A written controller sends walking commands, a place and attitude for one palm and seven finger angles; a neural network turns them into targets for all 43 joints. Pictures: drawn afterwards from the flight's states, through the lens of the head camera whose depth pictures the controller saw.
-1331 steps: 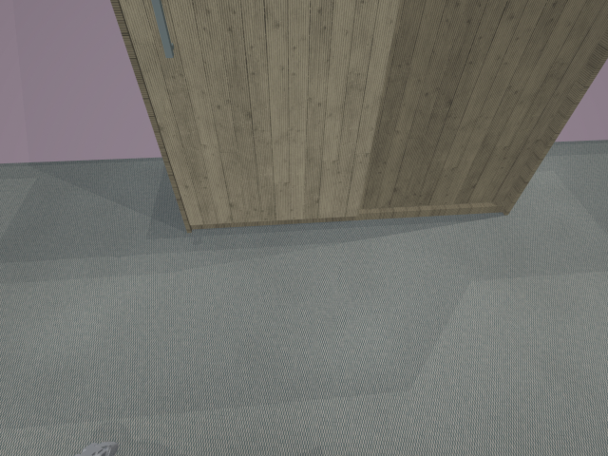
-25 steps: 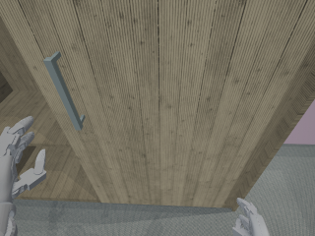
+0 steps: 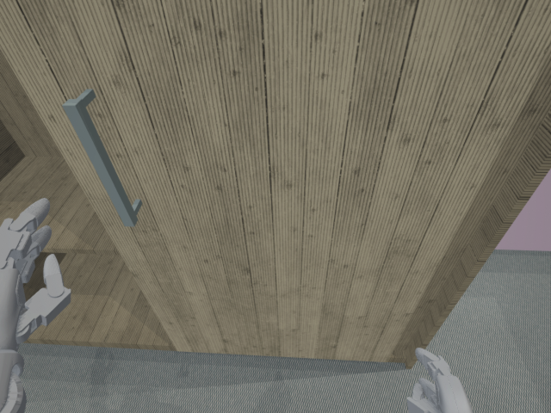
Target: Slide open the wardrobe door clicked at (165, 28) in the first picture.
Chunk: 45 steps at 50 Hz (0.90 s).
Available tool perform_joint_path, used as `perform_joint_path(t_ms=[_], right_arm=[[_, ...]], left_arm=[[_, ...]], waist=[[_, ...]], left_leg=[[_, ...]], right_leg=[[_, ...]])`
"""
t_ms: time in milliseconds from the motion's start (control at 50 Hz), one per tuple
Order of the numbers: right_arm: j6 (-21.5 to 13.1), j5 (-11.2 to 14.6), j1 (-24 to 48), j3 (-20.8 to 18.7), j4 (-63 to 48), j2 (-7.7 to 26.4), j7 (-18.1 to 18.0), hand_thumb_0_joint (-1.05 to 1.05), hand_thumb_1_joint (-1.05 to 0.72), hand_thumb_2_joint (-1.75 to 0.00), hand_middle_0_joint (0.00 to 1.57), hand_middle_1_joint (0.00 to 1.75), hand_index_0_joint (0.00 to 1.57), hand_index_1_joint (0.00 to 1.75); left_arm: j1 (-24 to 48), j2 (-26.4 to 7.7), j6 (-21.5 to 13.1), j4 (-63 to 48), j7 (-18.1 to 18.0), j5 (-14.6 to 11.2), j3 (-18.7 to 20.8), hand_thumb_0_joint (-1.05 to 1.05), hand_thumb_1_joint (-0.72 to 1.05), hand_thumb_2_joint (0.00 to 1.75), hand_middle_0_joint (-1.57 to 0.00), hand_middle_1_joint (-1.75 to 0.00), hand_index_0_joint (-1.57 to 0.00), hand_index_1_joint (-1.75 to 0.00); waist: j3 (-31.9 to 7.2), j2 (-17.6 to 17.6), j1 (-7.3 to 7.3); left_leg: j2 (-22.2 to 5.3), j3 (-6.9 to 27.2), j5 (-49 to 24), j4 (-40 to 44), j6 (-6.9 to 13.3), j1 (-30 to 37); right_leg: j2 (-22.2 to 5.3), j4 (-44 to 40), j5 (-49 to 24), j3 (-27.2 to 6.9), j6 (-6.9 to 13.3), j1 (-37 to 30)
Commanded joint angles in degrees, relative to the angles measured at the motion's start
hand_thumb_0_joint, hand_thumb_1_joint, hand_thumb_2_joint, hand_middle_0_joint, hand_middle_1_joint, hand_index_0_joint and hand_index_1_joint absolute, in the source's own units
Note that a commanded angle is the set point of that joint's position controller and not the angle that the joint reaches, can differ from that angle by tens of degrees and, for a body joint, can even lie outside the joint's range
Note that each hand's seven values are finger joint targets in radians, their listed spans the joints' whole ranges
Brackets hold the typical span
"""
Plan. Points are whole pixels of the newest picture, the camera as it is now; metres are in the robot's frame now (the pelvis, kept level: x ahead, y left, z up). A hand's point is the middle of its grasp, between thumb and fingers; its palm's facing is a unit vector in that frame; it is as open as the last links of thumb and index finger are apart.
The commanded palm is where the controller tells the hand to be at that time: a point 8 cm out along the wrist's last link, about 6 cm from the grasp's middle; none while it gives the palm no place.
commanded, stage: step back with the hand held close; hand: left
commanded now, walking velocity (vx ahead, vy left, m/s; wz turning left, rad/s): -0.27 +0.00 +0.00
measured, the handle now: (111, 164) +0.44 +0.34 +0.14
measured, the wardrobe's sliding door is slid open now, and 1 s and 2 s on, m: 0.64 0.64 0.64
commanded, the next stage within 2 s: stop stepping back and stand still in 1.08 s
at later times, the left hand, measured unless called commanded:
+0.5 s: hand out of the picture +0.14 +0.34 +0.15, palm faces +0.39 -0.78 -0.49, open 7.4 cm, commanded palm +0.07 +0.37 +0.17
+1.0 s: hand out of the picture +0.04 +0.38 +0.15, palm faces +0.44 -0.82 -0.36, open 7.4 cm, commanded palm -0.03 +0.41 +0.17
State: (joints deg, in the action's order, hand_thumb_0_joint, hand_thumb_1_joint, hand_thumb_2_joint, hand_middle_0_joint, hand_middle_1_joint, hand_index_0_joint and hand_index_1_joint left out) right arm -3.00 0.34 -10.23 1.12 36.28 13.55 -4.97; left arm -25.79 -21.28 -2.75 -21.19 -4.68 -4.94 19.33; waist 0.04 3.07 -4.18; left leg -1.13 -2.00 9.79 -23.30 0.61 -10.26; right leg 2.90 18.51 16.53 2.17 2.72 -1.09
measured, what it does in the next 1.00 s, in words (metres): walks backwards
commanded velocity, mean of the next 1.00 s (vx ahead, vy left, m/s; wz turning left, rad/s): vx -0.31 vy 0.00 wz -0.02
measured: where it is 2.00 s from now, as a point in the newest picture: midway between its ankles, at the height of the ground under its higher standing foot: outside the picture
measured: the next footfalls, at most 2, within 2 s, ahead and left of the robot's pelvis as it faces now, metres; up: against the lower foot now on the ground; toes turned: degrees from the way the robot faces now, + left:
right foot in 1.18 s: -0.20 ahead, -0.01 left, +0.00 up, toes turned -3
left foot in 1.30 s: -0.10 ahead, +0.25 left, +0.00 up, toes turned -3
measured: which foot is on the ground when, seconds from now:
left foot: down 0.00-1.00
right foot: down 0.00-0.96, up 0.98-1.00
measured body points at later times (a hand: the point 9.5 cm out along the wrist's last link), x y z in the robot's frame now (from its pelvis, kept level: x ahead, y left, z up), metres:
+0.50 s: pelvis -0.07 +0.06 -0.01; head -0.05 +0.08 +0.44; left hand +0.11 +0.38 +0.18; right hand +0.11 -0.18 -0.08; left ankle +0.03 +0.12 -0.74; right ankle -0.09 -0.07 -0.74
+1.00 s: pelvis -0.16 +0.11 -0.02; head -0.16 +0.15 +0.43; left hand +0.01 +0.42 +0.17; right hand +0.04 -0.13 -0.07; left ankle +0.03 +0.13 -0.74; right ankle -0.13 -0.06 -0.73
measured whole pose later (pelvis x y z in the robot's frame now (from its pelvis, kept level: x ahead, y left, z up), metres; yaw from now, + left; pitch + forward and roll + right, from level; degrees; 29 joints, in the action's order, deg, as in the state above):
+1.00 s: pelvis -0.16 +0.11 -0.02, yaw +2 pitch -1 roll -7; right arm -4.9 0.1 -10.1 0.2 34.4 12.8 -4.6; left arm -25.7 -24.9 -13.1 -28.8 -7.7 -2.2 22.2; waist 1.1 0.9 -0.9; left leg 1.6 -1.5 7.7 -28.6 4.2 -28.6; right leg 4.9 33.0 20.4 -1.7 -0.4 15.6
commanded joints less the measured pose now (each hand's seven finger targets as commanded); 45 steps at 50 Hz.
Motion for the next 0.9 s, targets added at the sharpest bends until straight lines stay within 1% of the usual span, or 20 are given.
perform_joint_path(t_ms=[0,60,100,140,160,200,280,320,400,440,460,500,520,560,600,680,760,780,840,880], right_arm=[[0.33,-0.1,7.33,-2.25,-10.9,5.59,-0.42,0.0,-0.9,-0.9,0.2,0.3,0.2,0.3],[2.12,0.39,6.93,-2.57,-12.76,5.86,-0.28,0.0,-0.9,-0.9,0.2,0.3,0.2,0.3],[3.04,0.5,6.76,-2.72,-13.72,5.83,-0.29,0.0,-0.9,-0.9,0.2,0.3,0.2,0.3],[3.65,0.62,6.75,-2.78,-14.56,5.59,-0.41,0.0,-0.9,-0.9,0.2,0.3,0.2,0.3],[3.74,0.61,6.95,-2.8,-14.69,5.84,-0.7,0.0,-0.9,-0.9,0.2,0.3,0.2,0.3],[3.87,0.68,6.61,-2.72,-15.24,5.66,-0.83,0.0,-0.9,-0.9,0.2,0.3,0.2,0.3],[2.7,0.59,5.88,-2.97,-15.21,6.36,-1.16,0.0,-0.9,-0.9,0.2,0.3,0.2,0.3],[1.57,0.5,5.75,-3.05,-15.2,6.89,-1.14,0.0,-0.9,-0.9,0.2,0.3,0.2,0.3],[-1.13,0.45,5.95,-3.28,-15.33,8.26,-1.31,0.0,-0.9,-0.9,0.2,0.3,0.2,0.3],[-2.14,0.33,5.75,-3.72,-14.99,8.38,-1.17,0.0,-0.9,-0.9,0.2,0.3,0.2,0.3],[-2.79,0.32,5.53,-3.88,-15.01,8.32,-0.97,0.0,-0.9,-0.9,0.2,0.3,0.2,0.3],[-3.42,0.37,4.62,-3.66,-14.28,7.5,-0.37,0.0,-0.9,-0.9,0.2,0.3,0.2,0.3],[-3.73,0.15,4.5,-3.6,-13.81,7.53,-0.2,0.0,-0.9,-0.9,0.2,0.3,0.2,0.3],[-4.38,-0.18,3.94,-3.51,-12.29,7.16,-0.03,0.0,-0.9,-0.9,0.2,0.3,0.2,0.3],[-5.04,0.41,3.8,-3.95,-11.72,7.06,-0.19,0.0,-0.9,-0.9,0.2,0.3,0.2,0.3],[-5.36,-0.18,4.55,-4.05,-11.59,7.02,-0.74,0.0,-0.9,-0.9,0.2,0.3,0.2,0.3],[-4.79,-0.47,4.03,-3.88,-11.17,5.93,-0.3,0.0,-0.9,-0.9,0.2,0.3,0.2,0.3],[-4.66,-0.26,4.08,-3.57,-11.2,5.57,-0.17,0.0,-0.9,-0.9,0.2,0.3,0.2,0.3],[-4.32,-0.19,3.45,-3.89,-10.01,5.9,-0.02,0.0,-0.9,-0.9,0.2,0.3,0.2,0.3],[-4.19,-0.1,3.31,-3.69,-9.5,5.77,-0.11,0.0,-0.9,-0.9,0.2,0.3,0.2,0.3]], left_arm=[[4.03,-11.04,-6.15,-9.51,-1.43,1.34,7.37,0.0,0.9,0.9,-0.2,-0.3,-0.2,-0.3],[-0.24,-11.57,-6.28,-13.54,-1.8,1.19,8.06,0.0,0.9,0.9,-0.2,-0.3,-0.2,-0.3],[-1.72,-12.34,-6.09,-15.66,-2.23,1.19,8.68,0.0,0.9,0.9,-0.2,-0.3,-0.2,-0.3],[-3.39,-13.92,-6.19,-15.75,-2.6,0.89,10.44,0.0,0.9,0.9,-0.2,-0.3,-0.2,-0.3],[-3.29,-15.57,-6.58,-17.08,-2.9,0.77,11.96,0.0,0.9,0.9,-0.2,-0.3,-0.2,-0.3],[-4.53,-15.1,-6.92,-16.54,-3.14,0.54,11.81,0.0,0.9,0.9,-0.2,-0.3,-0.2,-0.3],[-3.73,-15.18,-8.28,-17.38,-3.62,0.44,11.79,0.0,0.9,0.9,-0.2,-0.3,-0.2,-0.3],[-3.39,-14.4,-9.0,-17.61,-3.73,0.66,11.17,0.0,0.9,0.9,-0.2,-0.3,-0.2,-0.3],[-2.84,-13.49,-10.57,-18.15,-3.82,2.26,12.02,0.0,0.9,0.9,-0.2,-0.3,-0.2,-0.3],[-2.95,-13.3,-10.94,-17.52,-3.63,2.94,12.93,0.0,0.9,0.9,-0.2,-0.3,-0.2,-0.3],[-3.9,-14.75,-11.22,-17.68,-3.57,2.83,14.42,0.0,0.9,0.9,-0.2,-0.3,-0.2,-0.3],[-5.28,-13.33,-11.44,-18.83,-3.22,2.14,12.84,0.0,0.9,0.9,-0.2,-0.3,-0.2,-0.3],[-5.0,-13.02,-11.76,-19.83,-3.1,1.91,12.42,0.0,0.9,0.9,-0.2,-0.3,-0.2,-0.3],[-2.35,-13.91,-12.4,-21.79,-3.4,1.28,12.35,0.0,0.9,0.9,-0.2,-0.3,-0.2,-0.3],[-1.21,-12.57,-12.42,-20.73,-3.45,1.31,10.27,0.0,0.9,0.9,-0.2,-0.3,-0.2,-0.3],[0.22,-12.75,-12.34,-19.69,-3.95,1.75,10.87,0.0,0.9,0.9,-0.2,-0.3,-0.2,-0.3],[-0.64,-15.46,-12.66,-19.23,-4.29,1.32,12.5,0.0,0.9,0.9,-0.2,-0.3,-0.2,-0.3],[0.19,-13.61,-12.83,-19.69,-4.21,1.34,10.18,0.0,0.9,0.9,-0.2,-0.3,-0.2,-0.3],[1.31,-13.58,-13.22,-17.06,-4.51,1.76,8.98,0.0,0.9,0.9,-0.2,-0.3,-0.2,-0.3],[3.61,-13.85,-13.41,-18.02,-4.65,2.02,8.49,0.0,0.9,0.9,-0.2,-0.3,-0.2,-0.3]], waist=[[-5.17,-6.97,2.29],[-10.99,-0.92,2.21],[-11.03,-1.21,2.34],[-9.7,-4.3,2.39],[-10.29,-2.88,2.3],[-9.11,-2.49,2.4],[-7.71,0.42,2.88],[-6.17,3.18,3.01],[-5.6,8.66,2.2],[-5.41,9.69,1.71],[-6.51,8.86,1.5],[-6.08,4.09,1.98],[-6.2,4.61,2.26],[-8.68,3.86,2.8],[-10.59,-0.59,3.16],[-8.98,5.04,2.94],[-8.86,-0.7,3.14],[-7.62,-2.47,3.68],[-3.01,-7.04,4.56],[-2.07,-4.79,5.26]], left_leg=[[0.18,-1.11,-15.46,-6.47,3.33,7.34],[-0.8,-1.29,-22.67,-5.61,3.94,10.47],[-1.62,-0.82,-23.06,-5.32,3.63,9.27],[-1.72,-0.47,-20.18,-4.92,3.13,7.12],[-1.8,-0.32,-20.35,-4.41,3.09,6.8],[-2.3,0.81,-18.46,-3.24,2.89,5.51],[-3.43,3.44,-8.85,0.46,2.79,2.58],[-4.51,5.68,1.89,4.29,3.13,-1.59],[-8.56,13.55,26.51,15.17,5.45,-18.63],[-9.92,15.21,32.65,17.29,6.04,-25.22],[-9.82,15.82,31.77,16.44,6.25,-24.61],[-8.1,13.84,25.52,13.11,4.52,-18.34],[-7.32,12.89,24.0,12.33,3.42,-15.6],[-5.47,9.34,13.74,8.48,1.0,-5.22],[-5.44,8.2,12.78,7.17,0.3,1.9],[-7.38,11.7,21.43,13.25,-0.92,-4.59],[-4.52,6.91,11.1,4.67,-0.89,2.22],[-3.35,5.78,9.3,0.41,-0.82,4.36],[-0.65,5.56,10.2,-12.47,-1.63,9.77],[-1.02,7.0,9.1,-11.05,-1.36,8.53]], right_leg=[[-8.46,-0.55,-45.31,-3.42,-8.71,12.79],[-7.51,2.42,-42.8,-2.93,-9.5,12.32],[-6.87,2.12,-37.29,-2.95,-8.7,13.35],[-6.95,1.1,-33.51,-3.31,-7.97,14.39],[-7.05,1.46,-33.24,-3.22,-7.57,13.81],[-6.48,1.38,-27.42,-3.5,-6.63,14.91],[-4.84,1.08,-14.22,-3.41,-4.77,15.38],[-3.51,1.66,-6.78,-3.13,-4.07,14.5],[0.45,11.81,-2.69,-1.69,-3.67,1.67],[1.58,16.27,-1.48,-1.31,-3.25,-2.0],[1.67,15.71,-1.45,-1.82,-3.04,-1.92],[0.66,10.35,0.89,-2.69,-2.19,5.12],[0.34,8.17,2.11,-3.48,-1.83,7.83],[-1.62,3.2,0.58,-5.48,-1.2,14.21],[-1.29,1.91,3.59,-4.93,-1.19,18.67],[0.51,4.6,6.46,-3.97,-0.66,14.03],[-3.25,-1.15,4.79,-8.06,0.93,21.67],[-4.99,-2.94,5.91,-9.3,1.45,25.92],[-10.0,-8.51,15.58,-13.01,3.58,41.96],[-9.02,-4.85,10.65,-10.91,2.58,41.74]])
